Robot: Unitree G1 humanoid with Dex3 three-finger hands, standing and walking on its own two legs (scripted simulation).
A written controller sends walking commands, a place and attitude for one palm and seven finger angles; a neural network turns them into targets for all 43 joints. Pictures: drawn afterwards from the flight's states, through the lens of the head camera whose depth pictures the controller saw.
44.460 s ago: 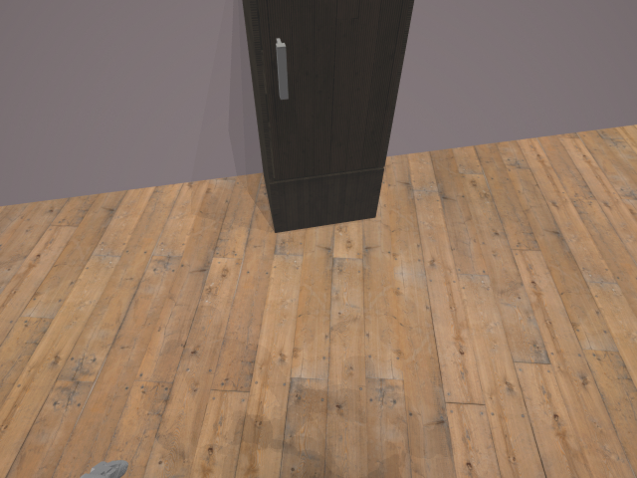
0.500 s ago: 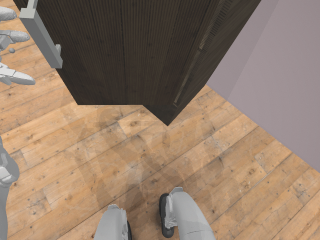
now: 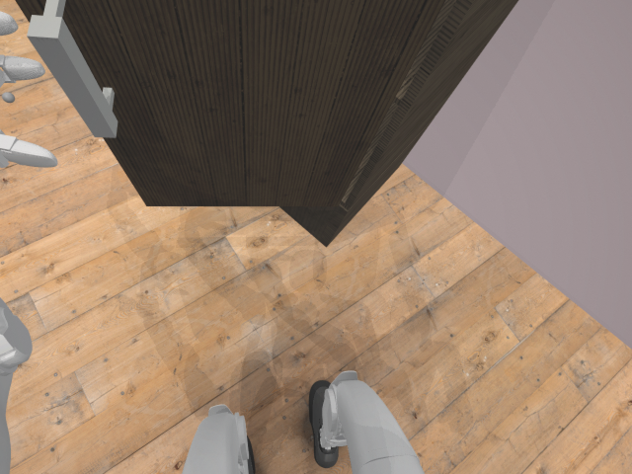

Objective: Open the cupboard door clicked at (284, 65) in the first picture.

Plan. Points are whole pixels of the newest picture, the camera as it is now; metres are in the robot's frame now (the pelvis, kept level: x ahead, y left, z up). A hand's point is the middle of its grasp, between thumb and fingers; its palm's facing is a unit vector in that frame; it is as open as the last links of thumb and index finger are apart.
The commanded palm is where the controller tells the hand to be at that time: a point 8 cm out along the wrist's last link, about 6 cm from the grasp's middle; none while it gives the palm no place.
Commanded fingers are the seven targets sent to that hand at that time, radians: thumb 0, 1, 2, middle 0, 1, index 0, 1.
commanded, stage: move the hooked fingers beside the handle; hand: left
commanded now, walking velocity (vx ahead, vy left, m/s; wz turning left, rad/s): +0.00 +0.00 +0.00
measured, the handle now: (83, 70) +0.56 +0.21 +0.05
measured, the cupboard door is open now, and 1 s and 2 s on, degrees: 44 44 44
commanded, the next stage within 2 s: slide the fingers in behind the handle in 0.38 s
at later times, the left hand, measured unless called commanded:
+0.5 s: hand (7, 101) +0.51 +0.27 +0.06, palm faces -0.04 -1.00 -0.02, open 14.0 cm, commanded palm +0.50 +0.30 +0.06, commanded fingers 0.00 -0.50 0.30 -0.30 -1.20 -0.30 -1.20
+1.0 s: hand (47, 104) +0.51 +0.24 +0.06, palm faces -0.05 -1.00 -0.03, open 14.0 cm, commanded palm +0.50 +0.27 +0.06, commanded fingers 0.00 -0.50 0.30 -0.30 -1.20 -0.30 -1.20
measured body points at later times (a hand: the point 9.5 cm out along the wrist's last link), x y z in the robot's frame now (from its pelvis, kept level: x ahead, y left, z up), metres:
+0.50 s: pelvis +0.00 +0.00 +0.00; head +0.18 +0.04 +0.41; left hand +0.51 +0.33 +0.06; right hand +0.01 -0.26 -0.10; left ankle -0.04 +0.08 -0.65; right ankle +0.06 -0.13 -0.65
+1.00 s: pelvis -0.01 +0.00 +0.00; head +0.16 +0.03 +0.42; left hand +0.51 +0.29 +0.07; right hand +0.00 -0.27 -0.10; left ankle -0.04 +0.08 -0.65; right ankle +0.06 -0.13 -0.65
